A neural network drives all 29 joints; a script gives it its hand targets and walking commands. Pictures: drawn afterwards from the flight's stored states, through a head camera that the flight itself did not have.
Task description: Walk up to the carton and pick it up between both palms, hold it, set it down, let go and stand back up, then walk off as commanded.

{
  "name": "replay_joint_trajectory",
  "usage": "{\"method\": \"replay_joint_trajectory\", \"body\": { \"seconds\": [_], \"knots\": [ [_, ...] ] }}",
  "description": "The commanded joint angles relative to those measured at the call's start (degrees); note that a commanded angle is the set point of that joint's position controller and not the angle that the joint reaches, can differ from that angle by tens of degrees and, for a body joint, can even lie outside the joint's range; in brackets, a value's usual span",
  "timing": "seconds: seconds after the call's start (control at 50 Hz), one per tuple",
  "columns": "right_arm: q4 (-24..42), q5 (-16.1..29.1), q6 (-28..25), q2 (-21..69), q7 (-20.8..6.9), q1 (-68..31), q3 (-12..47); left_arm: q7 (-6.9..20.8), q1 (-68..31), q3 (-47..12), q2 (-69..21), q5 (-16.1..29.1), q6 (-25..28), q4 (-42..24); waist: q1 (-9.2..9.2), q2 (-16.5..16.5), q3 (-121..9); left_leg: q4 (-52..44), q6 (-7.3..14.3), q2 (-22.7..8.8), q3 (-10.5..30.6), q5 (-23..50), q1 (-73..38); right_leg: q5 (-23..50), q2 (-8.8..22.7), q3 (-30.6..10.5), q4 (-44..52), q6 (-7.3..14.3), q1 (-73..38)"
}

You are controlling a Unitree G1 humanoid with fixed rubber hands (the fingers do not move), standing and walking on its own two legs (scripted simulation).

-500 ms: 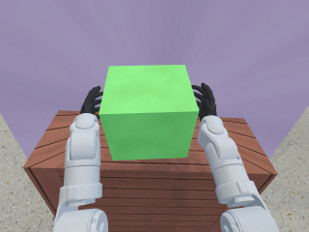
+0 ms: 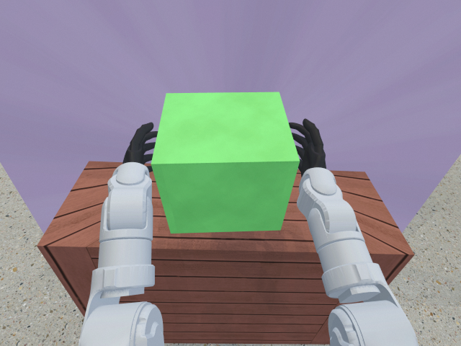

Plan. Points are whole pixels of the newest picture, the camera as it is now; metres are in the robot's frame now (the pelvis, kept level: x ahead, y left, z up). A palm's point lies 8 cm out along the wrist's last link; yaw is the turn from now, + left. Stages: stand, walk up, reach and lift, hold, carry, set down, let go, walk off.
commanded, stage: hold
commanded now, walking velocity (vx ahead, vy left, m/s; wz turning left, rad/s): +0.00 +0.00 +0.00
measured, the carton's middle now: (224, 163) +0.40 +0.00 +0.16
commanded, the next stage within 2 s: none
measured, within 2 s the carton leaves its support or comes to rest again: neither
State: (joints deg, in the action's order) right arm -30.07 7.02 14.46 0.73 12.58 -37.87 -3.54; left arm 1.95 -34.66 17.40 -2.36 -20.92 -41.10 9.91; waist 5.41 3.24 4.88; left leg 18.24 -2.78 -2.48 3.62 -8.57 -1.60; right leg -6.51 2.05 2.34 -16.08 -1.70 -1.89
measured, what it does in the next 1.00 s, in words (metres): stands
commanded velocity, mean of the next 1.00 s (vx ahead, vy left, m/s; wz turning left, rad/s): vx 0.00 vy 0.00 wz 0.00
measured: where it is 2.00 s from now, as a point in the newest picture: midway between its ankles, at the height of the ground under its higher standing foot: outside the picture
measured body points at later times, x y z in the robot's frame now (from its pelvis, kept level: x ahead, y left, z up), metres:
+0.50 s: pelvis +0.01 +0.00 +0.00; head -0.04 +0.03 +0.45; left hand +0.38 +0.16 +0.17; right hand +0.38 -0.14 +0.18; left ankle +0.03 +0.15 -0.75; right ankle +0.04 -0.14 -0.75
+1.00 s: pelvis +0.01 +0.00 +0.00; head -0.04 +0.03 +0.45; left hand +0.38 +0.15 +0.17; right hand +0.37 -0.14 +0.18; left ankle +0.03 +0.15 -0.75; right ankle +0.04 -0.14 -0.75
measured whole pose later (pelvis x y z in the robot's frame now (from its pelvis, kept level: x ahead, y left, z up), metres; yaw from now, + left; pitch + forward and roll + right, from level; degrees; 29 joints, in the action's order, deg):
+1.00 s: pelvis +0.01 +0.00 +0.00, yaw +0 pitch -12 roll -1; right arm -28.6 8.2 15.6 0.9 13.5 -36.3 -1.8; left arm 2.4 -32.1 17.5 -2.6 -20.8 -42.2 7.8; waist 5.1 3.9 5.0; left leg 18.5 -3.1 -2.9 3.6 -9.5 -2.9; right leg -7.6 1.7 2.4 -16.5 -1.4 -3.0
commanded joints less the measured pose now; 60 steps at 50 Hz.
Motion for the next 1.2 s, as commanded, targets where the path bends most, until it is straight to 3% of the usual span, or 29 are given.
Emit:
{"method": "replay_joint_trajectory", "body": {
  "seconds": [0.0,0.06,0.1,0.12,0.18,0.22,0.26,0.28,0.42,0.46,0.5,0.56,0.6,0.64,0.66,0.7,0.76,0.82,0.84,0.9,0.92,0.98,1.04,1.06,1.08,1.1,1.12,1.16,1.18],
  "knots": [
    [13.1,3.7,-3.0,28.3,-8.6,-41.6,18.9,9.2,-41.7,-23.5,-28.0,8.1,6.3,-9.4,-0.54,-5.8,-24.4,-3.4,1.6,5.2,-6.7,6.0,-1.3,1.2,-4.8,4.4,1.9,-0.2,-7.2],
    [12.1,3.3,-3.0,27.6,-8.8,-40.8,17.7,9.9,-40.3,-22.6,-27.8,7.2,5.5,-8.6,0.25,-4.5,-21.5,-3.7,1.3,5.1,-7.1,6.3,-0.8,1.4,-4.9,4.7,1.9,0.3,-8.1],
    [15.6,4.9,-3.6,27.7,-9.0,-40.7,19.9,9.8,-40.6,-23.7,-28.1,8.3,6.2,-13.4,-0.28,-3.3,-27.5,-2.3,1.2,4.9,-6.5,11.8,-3.4,6.2,-5.3,4.8,0.7,0.3,-9.6],
    [11.7,3.6,-2.7,28.2,-9.0,-39.9,19.4,9.8,-42.7,-23.2,-27.0,7.8,6.2,-11.9,-0.55,-3.2,-22.3,-3.2,1.6,5.1,-7.1,8.2,-1.1,3.4,-5.0,4.3,1.2,0.0,-8.5],
    [18.6,4.9,-4.2,29.6,-8.5,-42.8,21.3,9.3,-41.9,-26.3,-28.9,9.6,7.1,-13.2,0.02,-3.0,-26.3,-1.6,1.6,5.2,-6.5,13.1,-2.4,7.5,-5.3,4.2,1.0,-0.4,-9.8],
    [15.7,5.1,-3.6,31.4,-8.1,-40.0,21.7,9.2,-44.0,-26.9,-28.5,10.8,7.8,-14.2,0.08,-2.8,-26.0,-1.6,1.6,5.6,-7.1,11.9,-3.0,6.7,-5.1,4.7,1.2,-0.9,-8.2],
    [22.5,6.1,-4.6,32.4,-7.5,-40.7,24.0,9.4,-41.6,-28.2,-28.8,11.8,8.3,-15.8,0.80,-2.6,-30.5,-0.5,1.4,5.6,-6.8,16.0,-5.8,10.8,-5.4,4.6,0.9,-1.1,-9.6],
    [21.5,6.0,-4.4,31.3,-7.2,-38.3,23.7,8.9,-40.7,-28.9,-28.5,11.6,8.2,-18.6,1.29,-4.9,-30.3,0.6,0.6,5.6,-6.4,17.9,-6.0,13.5,-5.4,4.4,0.1,-1.0,-10.5],
    [19.2,5.5,-2.6,27.0,-7.8,-36.9,21.0,9.7,-39.8,-28.9,-29.2,10.4,5.6,-17.3,2.64,-7.4,-24.5,-1.4,-0.3,4.9,-5.7,13.1,-4.0,5.0,-5.5,5.0,1.2,0.2,-7.6],
    [21.6,6.1,-2.6,26.2,-7.3,-36.9,21.7,9.7,-37.8,-30.9,-29.1,11.5,5.3,-17.8,2.58,-7.9,-26.9,-0.1,-0.6,5.1,-6.0,17.3,-5.1,9.2,-5.4,4.9,0.6,0.1,-8.8],
    [22.0,6.0,-2.5,28.2,-7.7,-38.5,23.0,9.6,-37.6,-28.2,-28.0,10.6,5.7,-16.4,0.53,-5.0,-26.2,-1.0,0.7,5.5,-5.6,13.5,-3.4,7.9,-5.0,4.3,0.9,-0.4,-9.3],
    [22.3,6.7,-2.2,30.1,-7.4,-36.7,25.3,9.1,-41.3,-29.1,-27.3,12.0,7.4,-22.3,0.69,-4.8,-28.3,0.3,0.5,5.3,-5.8,16.2,-3.7,12.1,-5.2,4.1,0.3,-1.0,-10.4],
    [20.7,5.5,-1.5,28.9,-7.6,-36.8,24.0,9.3,-39.2,-27.8,-27.2,11.2,6.4,-16.9,0.80,-3.0,-25.1,-1.2,1.2,5.5,-6.0,13.8,-3.2,8.5,-5.3,4.1,1.6,-0.9,-8.8],
    [21.5,5.7,-1.8,29.4,-7.7,-36.9,24.0,9.6,-40.3,-27.6,-27.3,10.8,6.5,-18.9,-0.14,-3.9,-27.4,-1.0,1.0,5.1,-6.0,13.4,-2.6,8.8,-5.1,4.0,0.6,-0.7,-8.9],
    [19.4,5.4,-1.2,29.0,-7.7,-37.3,23.0,9.8,-38.5,-26.6,-26.7,10.5,5.8,-14.1,0.55,-3.7,-23.3,-2.0,1.2,5.6,-6.2,10.0,-1.6,6.1,-5.1,4.0,1.5,-0.9,-8.2],
    [21.0,6.0,-1.7,29.4,-7.6,-37.0,24.7,9.8,-37.2,-26.8,-26.7,10.0,6.6,-16.2,-0.75,-3.5,-25.4,-1.5,0.9,5.3,-6.1,14.7,-2.8,9.5,-5.5,4.0,1.2,-0.6,-10.3],
    [19.2,5.6,-1.3,29.6,-7.6,-37.5,23.5,10.1,-37.0,-24.1,-26.2,9.2,5.7,-13.3,-0.90,-0.9,-23.8,-2.4,2.0,5.5,-7.2,11.4,-1.7,7.2,-5.2,3.9,1.5,-1.0,-9.4],
    [21.1,5.4,-2.0,29.4,-7.5,-38.1,22.9,10.0,-40.6,-26.2,-27.5,11.2,6.4,-15.4,0.98,-2.5,-26.1,-2.5,1.7,5.3,-6.6,10.1,-2.2,6.2,-4.9,4.3,1.0,-0.7,-9.3],
    [21.1,5.4,-2.1,29.1,-7.4,-39.7,23.1,10.3,-39.5,-24.3,-26.1,9.9,6.2,-12.5,-0.71,-2.1,-24.3,-2.7,2.2,5.7,-6.8,9.3,-1.3,6.1,-4.7,4.0,1.3,-0.9,-9.3],
    [17.9,5.3,-2.1,28.7,-8.0,-39.2,21.0,9.6,-42.3,-27.2,-28.6,10.7,5.9,-15.1,0.28,-6.7,-24.6,-2.5,0.7,5.2,-6.9,8.9,-1.9,4.1,-5.2,4.5,0.9,0.2,-7.4],
    [18.7,5.4,-2.1,29.5,-7.8,-40.7,21.4,9.6,-41.6,-26.9,-29.1,10.6,5.7,-13.5,0.58,-4.0,-23.8,-3.1,1.3,5.0,-6.8,8.9,-2.1,2.4,-5.4,4.5,1.3,0.0,-6.9],
    [18.7,5.3,-2.8,30.2,-8.1,-38.8,21.5,9.4,-43.3,-29.4,-28.9,11.4,6.6,-19.2,1.46,-7.2,-26.8,-1.4,0.2,5.3,-6.1,12.6,-3.3,6.6,-5.3,4.4,0.1,-0.2,-7.9],
    [17.2,5.0,-2.1,28.8,-7.9,-38.4,21.1,9.7,-40.5,-26.9,-26.9,10.4,6.2,-13.0,0.92,-5.9,-24.2,-2.0,0.6,5.7,-6.2,11.0,-1.6,6.8,-4.8,3.8,1.2,-0.8,-9.0],
    [17.2,5.3,-2.0,29.4,-7.7,-37.5,21.5,9.7,-40.7,-27.7,-27.7,10.9,6.2,-14.5,1.98,-6.0,-24.5,-2.0,0.8,5.7,-6.0,11.3,-2.5,6.8,-4.8,4.5,1.0,-0.7,-8.8],
    [17.9,4.9,-2.1,29.2,-7.8,-38.1,20.7,9.9,-41.5,-26.9,-27.6,10.4,6.5,-14.1,0.97,-5.3,-26.9,-2.3,1.0,5.5,-6.7,9.9,-2.0,6.6,-4.6,3.9,1.3,-0.8,-9.1],
    [15.4,4.4,-1.9,28.9,-7.7,-36.4,20.0,10.0,-41.7,-26.7,-27.4,10.2,6.2,-13.8,2.32,-6.1,-24.3,-2.5,0.7,5.3,-6.6,7.9,-3.0,3.9,-4.5,4.4,1.7,-0.6,-7.4],
    [17.8,4.7,-2.2,29.3,-7.7,-36.8,21.3,10.3,-39.3,-25.8,-26.8,9.6,6.3,-14.8,0.75,-5.5,-26.1,-2.5,1.1,5.4,-6.9,10.4,-2.1,6.9,-4.5,4.0,0.9,-0.6,-10.1],
    [19.3,4.8,-2.9,30.4,-7.6,-37.4,23.0,9.9,-42.1,-28.0,-27.5,11.0,7.2,-19.2,1.43,-5.4,-27.5,-1.4,0.4,5.7,-6.4,12.7,-3.4,8.0,-5.0,4.4,0.6,-0.8,-10.2],
    [21.5,5.8,-3.3,30.2,-7.4,-38.6,23.4,9.6,-41.0,-28.4,-28.4,11.5,7.3,-18.2,0.34,-5.5,-30.2,-0.9,0.6,5.3,-6.3,15.5,-4.2,10.3,-5.2,4.6,0.2,-0.7,-10.2]
  ]
}}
